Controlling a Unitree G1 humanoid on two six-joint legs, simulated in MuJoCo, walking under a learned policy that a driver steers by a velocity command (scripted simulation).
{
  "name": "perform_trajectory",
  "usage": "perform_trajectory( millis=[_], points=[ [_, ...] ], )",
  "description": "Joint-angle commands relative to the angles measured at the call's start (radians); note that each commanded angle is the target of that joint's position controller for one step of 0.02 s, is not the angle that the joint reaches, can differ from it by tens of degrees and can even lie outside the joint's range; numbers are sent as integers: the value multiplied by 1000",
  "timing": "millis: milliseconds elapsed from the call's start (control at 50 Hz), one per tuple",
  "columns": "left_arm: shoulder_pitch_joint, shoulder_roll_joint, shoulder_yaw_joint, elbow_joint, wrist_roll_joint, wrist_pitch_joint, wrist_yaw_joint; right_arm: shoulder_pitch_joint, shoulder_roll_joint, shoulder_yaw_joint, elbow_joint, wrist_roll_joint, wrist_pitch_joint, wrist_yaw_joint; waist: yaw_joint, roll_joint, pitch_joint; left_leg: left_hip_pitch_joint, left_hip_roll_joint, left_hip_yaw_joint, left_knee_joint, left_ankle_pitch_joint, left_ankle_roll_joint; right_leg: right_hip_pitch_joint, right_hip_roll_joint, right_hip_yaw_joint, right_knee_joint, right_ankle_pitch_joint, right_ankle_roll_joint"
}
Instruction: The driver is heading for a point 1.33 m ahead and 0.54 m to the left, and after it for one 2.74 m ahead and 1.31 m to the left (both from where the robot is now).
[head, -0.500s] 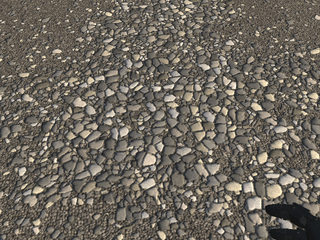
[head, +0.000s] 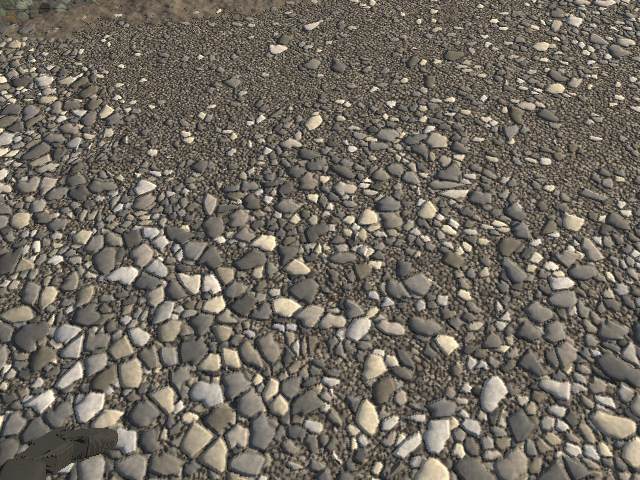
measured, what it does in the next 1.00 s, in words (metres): walks ahead, turning left: right foot, then left foot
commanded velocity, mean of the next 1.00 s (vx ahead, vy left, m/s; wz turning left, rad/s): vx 1.00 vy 0.00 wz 0.67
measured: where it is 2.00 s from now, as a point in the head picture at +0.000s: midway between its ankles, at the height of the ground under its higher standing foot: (46, 229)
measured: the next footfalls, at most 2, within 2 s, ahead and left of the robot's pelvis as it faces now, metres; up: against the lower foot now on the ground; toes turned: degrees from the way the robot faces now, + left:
right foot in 0.14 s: +0.36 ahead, -0.13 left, +0.00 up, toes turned -1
left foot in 0.60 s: +0.74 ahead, +0.15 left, +0.00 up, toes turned +24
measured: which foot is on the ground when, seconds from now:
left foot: down 0.00-0.14, up 0.16-0.58, down 0.60-1.00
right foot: up 0.00-0.12, down 0.14-0.60, up 0.62-1.00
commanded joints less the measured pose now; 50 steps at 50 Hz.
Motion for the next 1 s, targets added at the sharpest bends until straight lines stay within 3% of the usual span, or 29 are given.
perform_trajectory(
  millis=[20, 80, 100, 120, 140, 160, 180, 200, 220, 240, 260, 300, 340, 380, 480, 520, 560, 580, 600, 620, 640, 660, 680, 700, 720, 780, 860, 920, 1000],
  points=[
    [-92, -41, -36, -84, 5, -35, -27, -79, -119, -1, -67, 17, -25, 8, 75, -32, 168, -265, 282, -128, -254, 388, 193, 183, 34, -13, -245, 123, -30],
    [-129, 21, -11, -108, 12, -56, -40, -24, -186, 0, -28, 27, -2, 6, 122, 52, 97, -81, 317, -125, -118, 945, 189, 309, 117, -91, -371, 30, -55],
    [-35, 72, 13, -95, 10, -51, -32, -13, -208, 2, -11, 17, 7, 2, 190, 117, 8, -41, 328, -130, 19, 1154, 178, 440, 144, -87, -371, -27, -72],
    [164, 121, 43, -50, 5, -43, -16, -33, -217, 7, -1, 11, 18, -2, 314, 161, -106, -119, 301, -112, 247, 1241, 155, 711, 167, -96, -403, -33, -90],
    [382, 175, 68, 7, 9, -28, 9, -49, -183, 26, -17, 2, 12, -7, 421, 158, -230, -392, 248, -128, 559, 1010, 114, 1099, 66, 14, -337, -52, -94],
    [407, 281, 79, 28, 44, -41, 18, 139, 42, 82, -54, 9, -2, 6, 251, -179, -448, -716, 71, -195, 999, -43, 75, 1409, -252, 543, -444, -453, -197],
    [458, 188, 62, 26, 48, -50, 14, 67, -49, 69, -46, 50, -25, 4, 316, -157, -572, -745, 64, -340, 1126, -108, 94, 1358, -273, 774, -635, -670, -192],
    [407, 129, 43, 53, 44, -60, 11, -83, -84, 48, -96, 87, -26, -3, 311, -114, -320, -882, 88, -314, 1176, -59, 83, 1220, -250, 658, -698, -624, -160],
    [357, 104, 37, 73, 37, -67, 9, -140, -57, 54, -115, 76, -26, -9, 273, -48, -174, -912, 133, -291, 1147, 4, 77, 1064, -233, 523, -714, -451, -148],
    [292, 71, 32, 87, 45, -74, 9, -147, -36, 53, -114, 48, -16, -11, 214, -20, -108, -878, 175, -280, 1110, 63, 71, 919, -214, 416, -732, -343, -141],
    [246, 19, 22, 92, 62, -86, 6, -100, -19, 48, -97, 43, 7, -8, 156, -35, -86, -798, 213, -295, 1095, 114, 70, 802, -188, 325, -759, -273, -133],
    [177, -38, 17, 113, 47, -96, -1, -62, 28, 49, -80, 54, 57, -1, 98, -46, -46, -741, 247, -291, 1064, 115, 66, 694, -173, 167, -824, -182, -124],
    [136, -29, 23, 134, 35, -103, 3, -110, 52, 51, -99, 45, 88, 0, 76, -41, 48, -784, 266, -285, 1028, 140, 58, 614, -165, 21, -877, -79, -93],
    [115, -17, 26, 142, 48, -105, 14, -167, 46, 52, -124, 37, 89, 5, 65, -22, 104, -830, 255, -271, 930, 264, 48, 596, -117, -110, -902, 10, -83],
    [162, 86, 46, 151, 39, -99, 40, -326, 24, 57, -179, 26, 69, 55, 100, 77, 138, -754, 187, -111, 577, 531, 103, 710, -86, -301, -940, 154, -43],
    [170, 147, 58, 149, 35, -80, 44, -316, -23, 37, -191, 35, 65, 69, 74, 33, 85, -657, 102, -18, 517, 506, 133, 840, -93, -325, -836, 618, -22],
    [154, 209, 75, 136, 16, -44, 45, -170, -93, 3, -177, 54, 84, 63, -26, -63, -16, -493, 15, 46, 555, 338, 169, 927, -122, -324, -577, 1102, -14],
    [118, 218, 77, 124, 11, -34, 43, 8, -155, -28, -140, 53, 101, 57, -122, -90, -98, -271, -9, 31, 580, 244, 201, 855, -133, -302, -340, 1174, -20],
    [74, 186, 67, 119, 6, -41, 38, 219, -219, -67, -81, 54, 116, 39, -223, -48, -175, 46, -13, -52, 509, 257, 241, 671, -90, -276, -12, 1006, 3],
    [34, 5, 18, 95, 12, -76, 25, 194, -244, -72, -58, 52, 126, 28, -160, 345, -23, 86, 37, -241, 401, 330, 319, 364, 180, -241, 541, -207, 58],
    [218, -89, -19, 4, -11, -129, 12, 32, -207, -27, -136, 6, 85, 40, 87, 485, -212, 242, 232, -949, 143, -139, 533, 13, 274, 35, 744, -500, 59],
    [115, 32, -12, -10, -12, -161, 6, 10, -116, -14, -187, 1, 59, 48, 15, 261, -232, 188, 280, -1090, -19, -348, 471, 23, 201, 156, 650, -399, -5],
    [22, 57, -1, -41, -30, -167, 8, 17, -97, -12, -172, -5, 30, 57, 40, 93, -97, 43, 275, -1072, -72, -346, 422, 12, 178, 134, 528, -339, -24],
    [17, 41, -4, -26, -6, -158, 21, -31, -87, -9, -174, 1, 8, 64, 91, -60, -73, -70, 252, -1001, -46, -284, 383, 79, 120, 146, 404, -284, -27],
    [30, 33, -2, -13, 21, -147, 26, -98, -94, -9, -186, 3, 2, 58, 129, -77, -40, -201, 205, -921, -17, -188, 379, 153, 101, 156, 326, -255, -11],
    [30, 41, 9, -6, 37, -108, 35, -136, -70, 3, -202, 19, 3, 24, 152, -32, 13, -365, 120, -736, -40, 5, 372, 232, 65, 146, 126, -237, 58],
    [-201, -48, -14, -90, 49, -103, 35, -94, -55, 7, -176, 32, 25, -19, 49, 31, 73, -491, 14, -561, -33, 132, 303, 317, 114, 62, -300, 58, 127],
    [-243, -32, 4, -116, 19, -113, 22, -66, -70, -5, -153, 38, 38, -21, 3, 91, 27, -514, 11, -583, 5, 65, 252, 481, 167, 51, -465, 206, 146],
    [-181, 57, 50, -113, -18, -132, 23, -67, -52, -15, -134, 45, 47, -31, 56, 159, -12, -291, 63, -659, 176, 233, 207, 521, 147, 96, -554, 104, 117]
  ],
)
